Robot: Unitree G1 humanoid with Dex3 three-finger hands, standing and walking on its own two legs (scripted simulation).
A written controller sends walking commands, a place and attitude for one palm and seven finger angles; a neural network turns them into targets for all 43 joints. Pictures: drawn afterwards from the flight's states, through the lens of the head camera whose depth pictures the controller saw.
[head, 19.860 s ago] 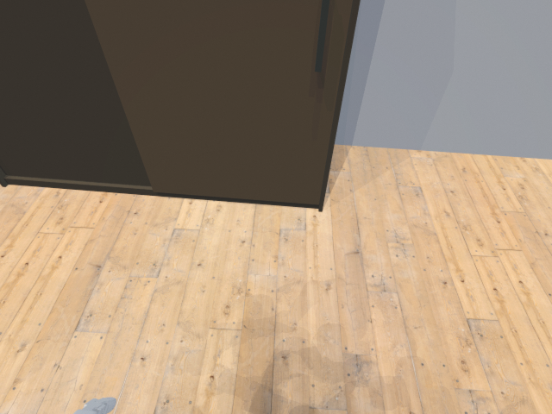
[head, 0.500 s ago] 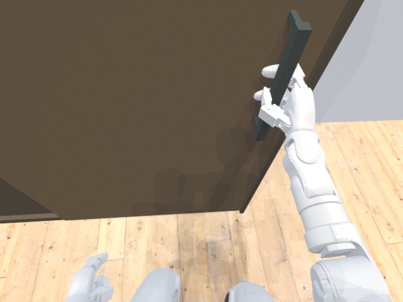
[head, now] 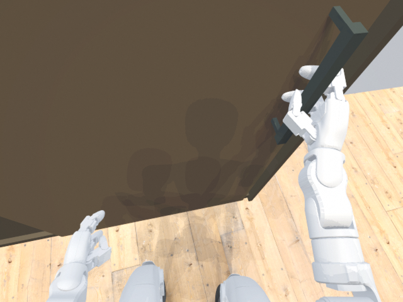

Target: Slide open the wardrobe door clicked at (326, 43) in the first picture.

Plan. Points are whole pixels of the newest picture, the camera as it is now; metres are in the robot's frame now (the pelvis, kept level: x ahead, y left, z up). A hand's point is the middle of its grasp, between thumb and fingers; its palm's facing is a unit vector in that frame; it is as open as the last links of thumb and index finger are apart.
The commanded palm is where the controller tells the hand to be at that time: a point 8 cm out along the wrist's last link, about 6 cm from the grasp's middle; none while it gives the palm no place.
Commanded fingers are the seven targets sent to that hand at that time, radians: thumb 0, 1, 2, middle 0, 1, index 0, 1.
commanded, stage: step sideways, sliding the door along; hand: right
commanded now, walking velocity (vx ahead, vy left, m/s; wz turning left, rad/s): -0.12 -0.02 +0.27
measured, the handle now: (302, 91) +0.44 -0.18 +0.13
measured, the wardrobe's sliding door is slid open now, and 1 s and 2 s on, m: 0.04 0.33 0.59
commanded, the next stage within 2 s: none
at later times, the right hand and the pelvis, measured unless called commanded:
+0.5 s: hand (217, 128) +0.36 -0.02 +0.13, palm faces +0.04 +1.00 +0.03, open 6.2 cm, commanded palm +0.33 -0.02 +0.13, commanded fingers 0.00 -0.90 -0.90 0.45 1.40 0.45 1.40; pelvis +0.04 +0.06 +0.02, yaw +2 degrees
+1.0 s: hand (116, 140) +0.34 +0.13 +0.14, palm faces -0.05 +1.00 -0.07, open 6.0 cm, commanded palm +0.32 +0.11 +0.13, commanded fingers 0.00 -0.90 -0.90 0.45 1.40 0.45 1.40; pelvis +0.01 +0.18 +0.01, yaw +9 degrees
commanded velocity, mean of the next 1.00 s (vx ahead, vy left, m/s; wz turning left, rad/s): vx -0.25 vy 0.21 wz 0.16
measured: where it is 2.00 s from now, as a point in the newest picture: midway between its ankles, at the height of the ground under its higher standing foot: outside the picture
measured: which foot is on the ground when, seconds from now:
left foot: up 0.00-0.20, down 0.22-0.44, up 0.46-0.80, down 0.82-1.00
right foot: down 0.00-0.84, up 0.86-1.00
